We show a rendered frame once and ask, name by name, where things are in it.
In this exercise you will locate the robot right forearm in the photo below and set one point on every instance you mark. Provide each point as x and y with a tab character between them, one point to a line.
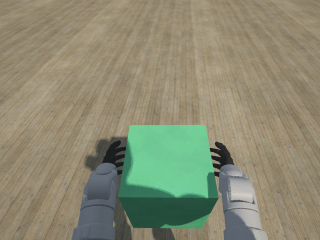
240	207

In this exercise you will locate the robot left forearm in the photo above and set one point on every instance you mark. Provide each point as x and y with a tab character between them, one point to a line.
96	216

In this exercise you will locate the carton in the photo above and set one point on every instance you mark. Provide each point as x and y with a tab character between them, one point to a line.
168	179

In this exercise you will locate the right robot hand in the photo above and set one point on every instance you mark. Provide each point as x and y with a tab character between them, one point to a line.
224	159

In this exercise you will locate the left robot hand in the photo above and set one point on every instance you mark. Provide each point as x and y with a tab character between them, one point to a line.
111	156

